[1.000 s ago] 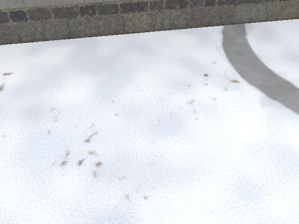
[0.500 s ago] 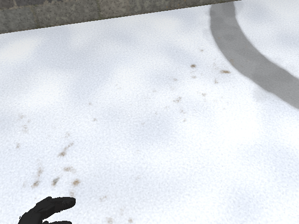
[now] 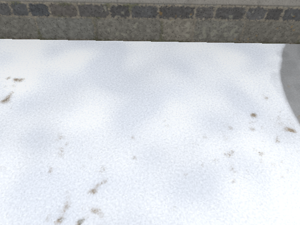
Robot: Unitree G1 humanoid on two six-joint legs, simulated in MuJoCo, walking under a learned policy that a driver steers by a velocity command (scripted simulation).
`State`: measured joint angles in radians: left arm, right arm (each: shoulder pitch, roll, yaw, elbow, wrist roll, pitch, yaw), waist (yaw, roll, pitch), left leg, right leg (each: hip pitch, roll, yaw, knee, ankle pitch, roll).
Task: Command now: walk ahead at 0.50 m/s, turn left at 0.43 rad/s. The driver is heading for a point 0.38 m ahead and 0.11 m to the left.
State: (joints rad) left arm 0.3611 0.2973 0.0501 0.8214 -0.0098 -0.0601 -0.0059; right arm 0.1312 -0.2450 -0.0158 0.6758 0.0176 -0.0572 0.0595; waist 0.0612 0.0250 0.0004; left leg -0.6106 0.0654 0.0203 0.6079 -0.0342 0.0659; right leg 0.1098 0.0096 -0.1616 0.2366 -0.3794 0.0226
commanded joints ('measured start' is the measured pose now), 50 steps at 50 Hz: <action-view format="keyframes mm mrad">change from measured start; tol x32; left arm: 1 -42 186 48 -56 -1 18 17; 50 -217 5 -7 -35 19 32 15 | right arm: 1 130 -168 -74 -57 -4 -10 -1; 50 170 -80 -43 62 -32 30 -94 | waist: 1 -131 -91 -82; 3 -94 269 -295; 16 -77 40 -19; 28 -60 -291 -411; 50 -56 10 -16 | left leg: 1 247 -107 80 -54 -83 65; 4 1036 279 -889 -286 -280 353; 12 388 89 -339 -378 164 238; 25 526 29 -291 -49 389 70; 28 136 -154 -205 505 -658 -88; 30 59 -83 -191 601 -602 -125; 41 434 38 -149 -161 -197 -36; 50 302 -14 -119 -157 -181 -46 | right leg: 1 -30 -238 -2 346 966 -115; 4 -862 49 250 1188 -178 1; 24 -566 1 203 233 452 -52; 27 35 -305 459 280 1229 -276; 32 -326 -282 521 62 286 -248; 41 -529 -92 288 114 -123 -80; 50 -338 -40 206 252 287 -57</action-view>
